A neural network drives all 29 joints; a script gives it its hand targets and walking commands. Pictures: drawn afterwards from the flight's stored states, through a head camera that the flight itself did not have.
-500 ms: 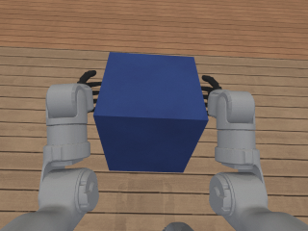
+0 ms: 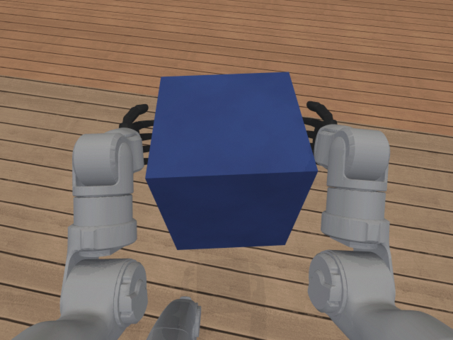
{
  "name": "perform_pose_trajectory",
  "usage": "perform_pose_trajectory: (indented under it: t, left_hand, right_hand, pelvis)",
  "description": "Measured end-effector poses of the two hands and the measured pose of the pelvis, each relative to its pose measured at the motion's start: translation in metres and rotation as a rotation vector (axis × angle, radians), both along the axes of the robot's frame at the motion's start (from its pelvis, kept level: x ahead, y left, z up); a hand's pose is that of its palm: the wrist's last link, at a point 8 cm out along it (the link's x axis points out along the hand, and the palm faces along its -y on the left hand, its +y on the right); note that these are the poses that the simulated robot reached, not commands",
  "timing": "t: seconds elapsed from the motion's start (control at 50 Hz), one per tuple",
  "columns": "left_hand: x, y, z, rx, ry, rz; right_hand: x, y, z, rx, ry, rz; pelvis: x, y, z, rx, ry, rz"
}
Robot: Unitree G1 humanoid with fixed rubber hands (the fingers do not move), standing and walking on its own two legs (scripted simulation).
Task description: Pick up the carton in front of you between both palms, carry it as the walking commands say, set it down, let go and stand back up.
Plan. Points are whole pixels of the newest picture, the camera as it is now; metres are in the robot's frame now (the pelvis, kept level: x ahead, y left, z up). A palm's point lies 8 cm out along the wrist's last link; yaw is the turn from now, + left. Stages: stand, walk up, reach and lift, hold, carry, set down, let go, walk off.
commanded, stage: carry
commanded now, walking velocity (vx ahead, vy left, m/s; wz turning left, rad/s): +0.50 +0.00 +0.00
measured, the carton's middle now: (228, 168) +0.39 +0.03 +0.07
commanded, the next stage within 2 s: none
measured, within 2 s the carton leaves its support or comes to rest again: neither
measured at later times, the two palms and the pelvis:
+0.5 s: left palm (179, 8) +0.70 +0.16 +0.20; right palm (322, 21) +0.68 -0.14 +0.20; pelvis +0.31 +0.03 +0.03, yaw -1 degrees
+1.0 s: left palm out of the picture +1.01 +0.19 +0.23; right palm out of the picture +1.01 -0.11 +0.24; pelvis +0.64 +0.04 +0.05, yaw -1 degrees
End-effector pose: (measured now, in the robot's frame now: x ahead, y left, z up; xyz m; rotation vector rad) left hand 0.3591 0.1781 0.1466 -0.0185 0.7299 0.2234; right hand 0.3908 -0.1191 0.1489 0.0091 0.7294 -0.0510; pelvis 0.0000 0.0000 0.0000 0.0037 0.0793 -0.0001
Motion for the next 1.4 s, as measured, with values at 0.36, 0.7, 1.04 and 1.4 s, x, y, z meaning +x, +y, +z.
perform_pose_trajectory:
  t: [0.36, 0.7, 1.04, 1.4]
  left_hand:
    - [0.258, -0.015, 0.024, -0.038, 0.033, -0.170]
    - [0.446, -0.008, 0.045, 0.015, 0.027, -0.045]
    - [0.680, 0.010, 0.081, -0.027, -0.036, -0.112]
    - [0.901, -0.016, 0.117, -0.009, -0.068, -0.095]
  right_hand:
    - [0.192, -0.015, 0.019, -0.059, 0.034, -0.162]
    - [0.437, -0.010, 0.046, -0.020, 0.023, -0.027]
    - [0.639, 0.007, 0.081, -0.057, -0.037, -0.102]
    - [0.862, -0.018, 0.112, -0.027, -0.068, -0.106]
  pelvis:
    - [0.226, 0.045, 0.025, -0.015, -0.004, -0.014]
    - [0.444, 0.004, 0.041, -0.018, -0.010, -0.002]
    - [0.660, 0.044, 0.057, 0.015, -0.011, -0.011]
    - [0.881, 0.020, 0.080, -0.036, -0.005, 0.001]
